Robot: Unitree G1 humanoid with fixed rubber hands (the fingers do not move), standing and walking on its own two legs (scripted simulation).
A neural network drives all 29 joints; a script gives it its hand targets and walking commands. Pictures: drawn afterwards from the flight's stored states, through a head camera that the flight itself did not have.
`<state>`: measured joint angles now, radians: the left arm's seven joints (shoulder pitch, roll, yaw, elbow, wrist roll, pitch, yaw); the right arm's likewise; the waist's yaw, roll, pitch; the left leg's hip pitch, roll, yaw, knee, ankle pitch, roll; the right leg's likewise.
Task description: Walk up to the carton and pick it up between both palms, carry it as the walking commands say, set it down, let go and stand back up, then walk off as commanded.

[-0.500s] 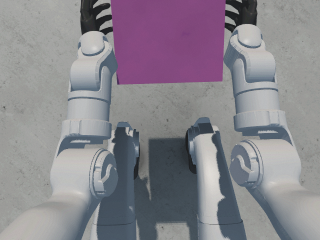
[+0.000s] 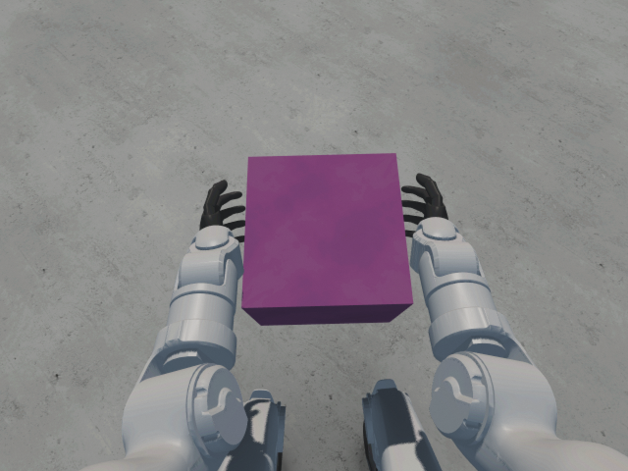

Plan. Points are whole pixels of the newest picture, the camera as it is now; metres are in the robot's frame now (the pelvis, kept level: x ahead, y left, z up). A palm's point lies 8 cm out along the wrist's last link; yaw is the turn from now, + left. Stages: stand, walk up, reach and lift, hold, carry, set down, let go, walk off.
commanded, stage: reach and lift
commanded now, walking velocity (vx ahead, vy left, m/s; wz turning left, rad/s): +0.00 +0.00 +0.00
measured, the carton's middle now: (323, 245) +0.45 -0.01 -0.09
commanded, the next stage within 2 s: none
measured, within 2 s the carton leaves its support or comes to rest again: neither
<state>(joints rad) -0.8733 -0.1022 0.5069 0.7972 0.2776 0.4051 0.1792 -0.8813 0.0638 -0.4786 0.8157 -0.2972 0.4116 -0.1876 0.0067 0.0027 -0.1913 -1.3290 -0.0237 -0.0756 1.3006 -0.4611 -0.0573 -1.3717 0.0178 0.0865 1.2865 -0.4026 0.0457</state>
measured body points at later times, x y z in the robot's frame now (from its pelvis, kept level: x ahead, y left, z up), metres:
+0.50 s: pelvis +0.05 +0.00 +0.08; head +0.17 -0.01 +0.51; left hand +0.43 +0.14 +0.04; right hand +0.43 -0.16 +0.04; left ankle +0.07 +0.15 -0.60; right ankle +0.10 -0.14 -0.60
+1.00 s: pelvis +0.05 +0.00 +0.12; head +0.10 +0.00 +0.57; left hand +0.40 +0.14 +0.11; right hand +0.40 -0.15 +0.11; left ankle +0.07 +0.15 -0.60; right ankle +0.10 -0.14 -0.60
